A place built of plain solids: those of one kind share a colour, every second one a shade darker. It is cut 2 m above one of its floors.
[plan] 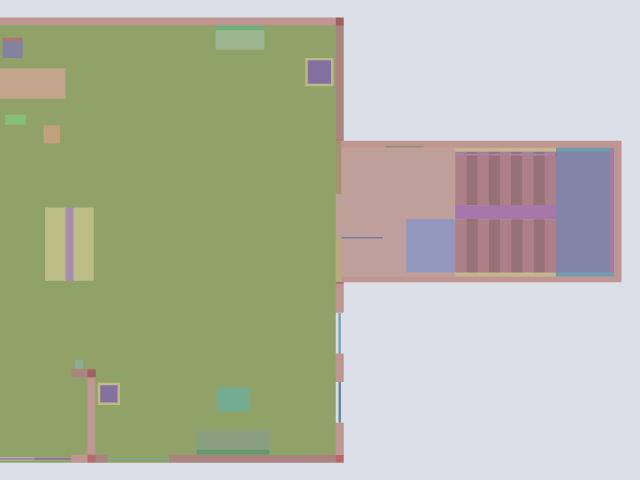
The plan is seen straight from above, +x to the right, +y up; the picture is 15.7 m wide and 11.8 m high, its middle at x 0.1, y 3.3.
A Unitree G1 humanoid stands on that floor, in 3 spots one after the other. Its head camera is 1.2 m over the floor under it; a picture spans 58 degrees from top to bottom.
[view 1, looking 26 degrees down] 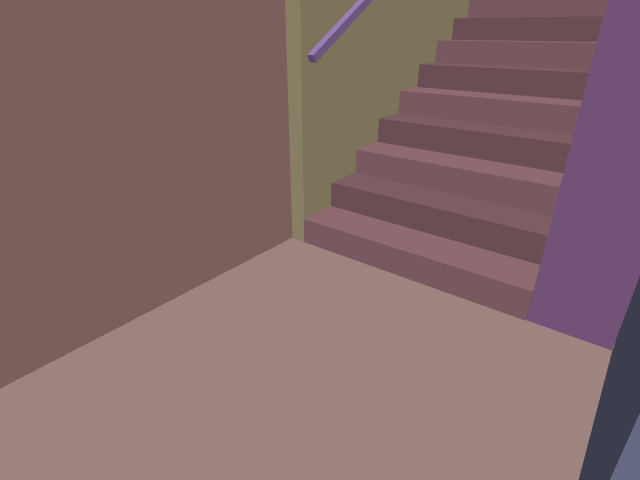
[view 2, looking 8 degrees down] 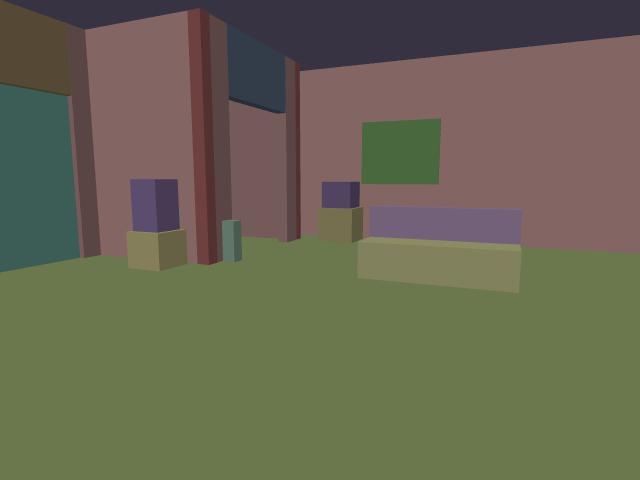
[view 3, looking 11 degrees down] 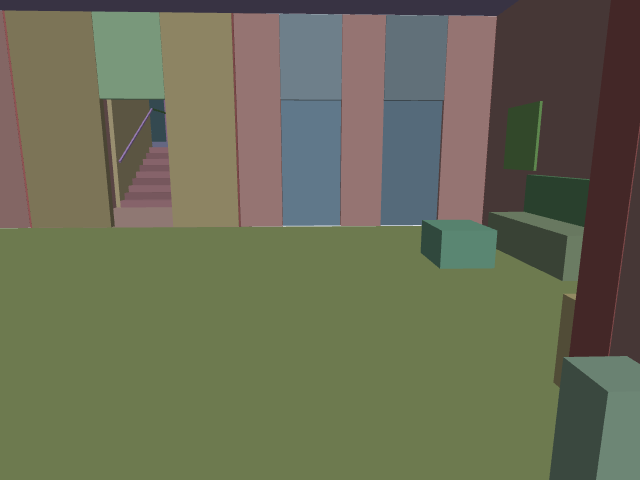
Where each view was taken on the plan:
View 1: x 1.57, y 3.90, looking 38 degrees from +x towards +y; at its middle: tread_slab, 2.61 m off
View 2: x -0.52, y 3.90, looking -157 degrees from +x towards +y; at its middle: lobby_planter_box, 8.39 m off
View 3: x -6.92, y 1.12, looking -2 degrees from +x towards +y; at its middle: lobby_floor_slab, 6.29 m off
